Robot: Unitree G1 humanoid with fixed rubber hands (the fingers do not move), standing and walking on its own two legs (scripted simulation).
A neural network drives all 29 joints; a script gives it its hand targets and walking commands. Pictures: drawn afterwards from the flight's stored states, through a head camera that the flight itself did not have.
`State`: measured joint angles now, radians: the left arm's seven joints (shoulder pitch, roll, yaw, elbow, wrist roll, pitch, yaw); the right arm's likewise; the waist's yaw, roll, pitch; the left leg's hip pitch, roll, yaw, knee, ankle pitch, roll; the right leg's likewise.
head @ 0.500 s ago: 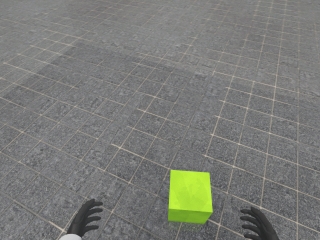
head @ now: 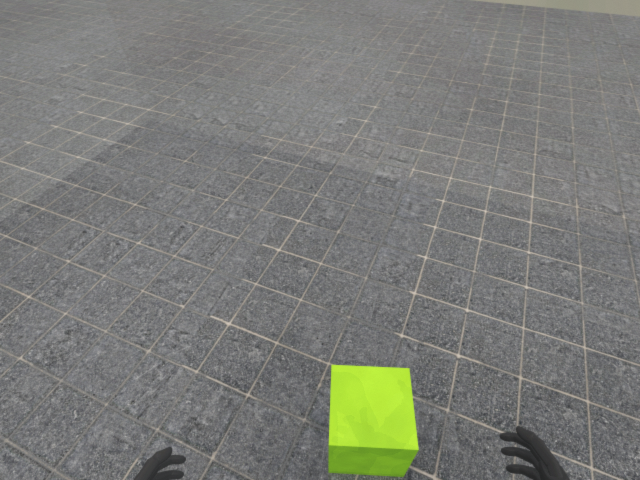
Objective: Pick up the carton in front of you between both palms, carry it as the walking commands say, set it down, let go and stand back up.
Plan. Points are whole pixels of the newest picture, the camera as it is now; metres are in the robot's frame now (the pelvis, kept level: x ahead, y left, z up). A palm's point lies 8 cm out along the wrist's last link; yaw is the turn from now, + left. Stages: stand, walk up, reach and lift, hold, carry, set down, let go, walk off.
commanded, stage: stand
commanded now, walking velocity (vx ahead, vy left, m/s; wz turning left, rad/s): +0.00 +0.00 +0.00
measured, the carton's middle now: (367, 421) +0.43 -0.09 -0.64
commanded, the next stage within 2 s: none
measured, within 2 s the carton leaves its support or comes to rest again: neither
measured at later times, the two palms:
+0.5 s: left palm out of the picture +0.17 +0.23 -0.13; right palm out of the picture +0.08 -0.28 -0.11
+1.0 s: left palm out of the picture +0.15 +0.23 -0.12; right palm out of the picture +0.03 -0.28 -0.12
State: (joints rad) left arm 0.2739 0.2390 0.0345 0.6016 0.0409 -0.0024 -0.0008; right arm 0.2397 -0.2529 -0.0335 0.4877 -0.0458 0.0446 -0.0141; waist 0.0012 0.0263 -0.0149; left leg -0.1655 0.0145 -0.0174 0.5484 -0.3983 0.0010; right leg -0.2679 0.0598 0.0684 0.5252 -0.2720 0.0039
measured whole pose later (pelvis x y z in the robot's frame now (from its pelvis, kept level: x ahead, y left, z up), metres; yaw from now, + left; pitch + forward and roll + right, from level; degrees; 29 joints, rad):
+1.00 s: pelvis +0.02 +0.00 -0.02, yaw -9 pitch +3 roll +0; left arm 0.31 0.26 0.01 0.72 0.03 0.01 0.04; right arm 0.39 -0.29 -0.01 0.65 -0.02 0.06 -0.06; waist -0.03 0.00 -0.04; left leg -0.19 0.05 0.16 0.66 -0.51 0.00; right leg -0.41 0.12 0.19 0.75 -0.38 -0.01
